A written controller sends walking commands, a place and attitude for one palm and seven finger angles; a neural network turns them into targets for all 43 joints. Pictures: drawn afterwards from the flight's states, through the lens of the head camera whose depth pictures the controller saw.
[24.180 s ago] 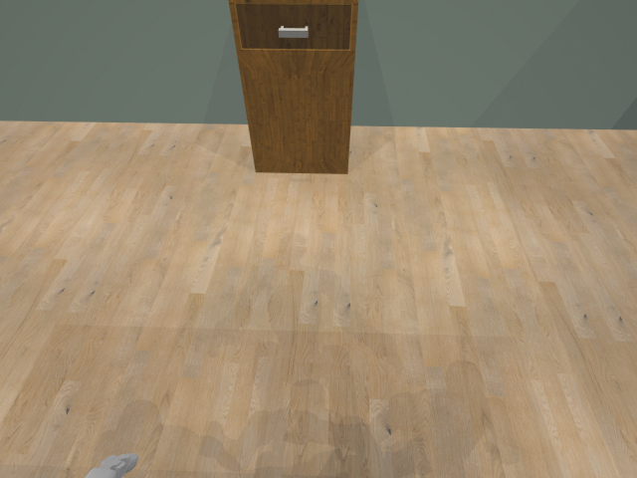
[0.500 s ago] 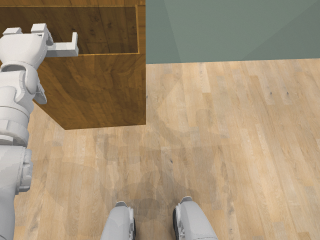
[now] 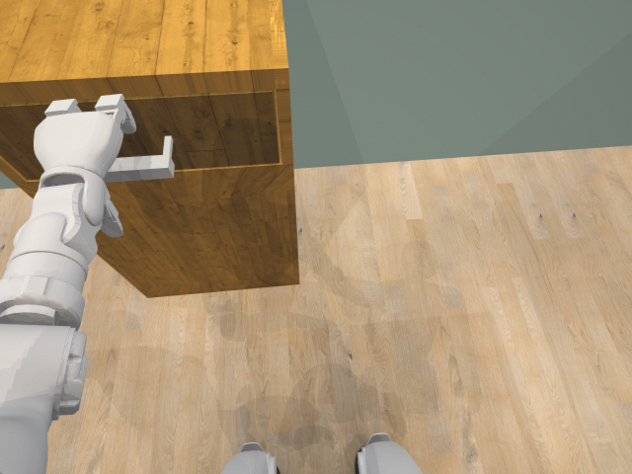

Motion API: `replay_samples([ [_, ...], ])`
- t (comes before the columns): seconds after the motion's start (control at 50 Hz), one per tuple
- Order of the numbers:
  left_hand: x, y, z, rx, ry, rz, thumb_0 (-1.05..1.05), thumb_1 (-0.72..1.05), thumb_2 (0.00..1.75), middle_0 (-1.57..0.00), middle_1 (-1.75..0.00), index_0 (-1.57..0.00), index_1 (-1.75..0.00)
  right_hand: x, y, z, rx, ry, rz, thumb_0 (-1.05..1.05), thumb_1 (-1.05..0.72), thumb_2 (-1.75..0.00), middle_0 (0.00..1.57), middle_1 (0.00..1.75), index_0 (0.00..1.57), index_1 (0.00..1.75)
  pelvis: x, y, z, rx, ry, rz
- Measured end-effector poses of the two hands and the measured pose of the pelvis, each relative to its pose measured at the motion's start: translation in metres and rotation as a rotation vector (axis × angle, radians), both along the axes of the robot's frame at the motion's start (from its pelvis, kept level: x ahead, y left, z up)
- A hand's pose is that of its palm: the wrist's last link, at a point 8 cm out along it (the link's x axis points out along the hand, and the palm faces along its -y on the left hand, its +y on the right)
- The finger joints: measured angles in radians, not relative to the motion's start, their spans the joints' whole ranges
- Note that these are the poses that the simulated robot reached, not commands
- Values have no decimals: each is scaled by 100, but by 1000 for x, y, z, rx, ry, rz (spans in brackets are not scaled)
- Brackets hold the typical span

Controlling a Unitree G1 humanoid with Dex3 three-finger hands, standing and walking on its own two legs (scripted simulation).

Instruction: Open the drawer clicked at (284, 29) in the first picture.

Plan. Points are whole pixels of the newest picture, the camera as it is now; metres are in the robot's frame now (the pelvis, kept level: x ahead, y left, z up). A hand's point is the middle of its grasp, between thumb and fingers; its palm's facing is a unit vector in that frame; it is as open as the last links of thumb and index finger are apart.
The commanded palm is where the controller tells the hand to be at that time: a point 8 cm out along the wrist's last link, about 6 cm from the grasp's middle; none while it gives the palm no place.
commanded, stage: lift the fingers back up to retry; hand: left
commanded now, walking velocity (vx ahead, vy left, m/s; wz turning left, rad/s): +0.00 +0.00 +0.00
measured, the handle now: (136, 156) +0.57 +0.25 -0.02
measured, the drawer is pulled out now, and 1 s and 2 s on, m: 0.00 0.00 0.00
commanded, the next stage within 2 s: re-aim the fingers above the handle in 0.16 s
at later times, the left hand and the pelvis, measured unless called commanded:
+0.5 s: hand (88, 187) +0.47 +0.27 +0.04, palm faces -0.03 +0.02 -1.00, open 13.9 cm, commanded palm +0.46 +0.25 +0.09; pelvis +0.00 -0.01 +0.00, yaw +1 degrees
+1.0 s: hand (79, 196) +0.46 +0.28 +0.03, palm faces -0.11 +0.03 -0.99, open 13.9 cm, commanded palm +0.46 +0.26 +0.09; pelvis -0.01 +0.00 +0.00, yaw +0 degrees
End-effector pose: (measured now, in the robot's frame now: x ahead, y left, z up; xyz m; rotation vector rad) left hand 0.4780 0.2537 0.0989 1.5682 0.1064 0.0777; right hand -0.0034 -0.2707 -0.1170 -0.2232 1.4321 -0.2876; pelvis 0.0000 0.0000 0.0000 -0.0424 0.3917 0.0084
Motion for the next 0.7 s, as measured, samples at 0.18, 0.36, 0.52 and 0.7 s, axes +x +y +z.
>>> replay_samples([
  [0.18, -13, 2, 3, -19, 125, -6, 0, -49, 30, -31, -120, -31, -120, 25, -3, 10, 5, -50, -7, 0, -90, -90, 20, 30, 21, 30, 13, -4, 13, 12, -46, -9],
  [0.36, -27, 0, -6, -36, 38, -87, 0, -49, 30, -32, -120, -32, -120, 44, -16, 10, -32, -73, 47, 0, -90, -90, 20, 30, 21, 30, 9, -8, 8, 13, -37, 7],
  [0.52, -24, 14, -2, 29, 20, 27, 0, -49, 30, -31, -120, -32, -120, 43, -17, 4, -19, -76, 52, 0, -90, -90, 20, 30, 20, 30, 2, -9, 5, 12, -28, 13],
  [0.7, -14, -13, 4, -21, 93, -55, 0, -49, 30, -32, -120, -32, -120, 17, -10, 12, -28, -64, 3, 0, -90, -90, 20, 30, 21, 30, 1, -8, 10, 13, -52, 4],
])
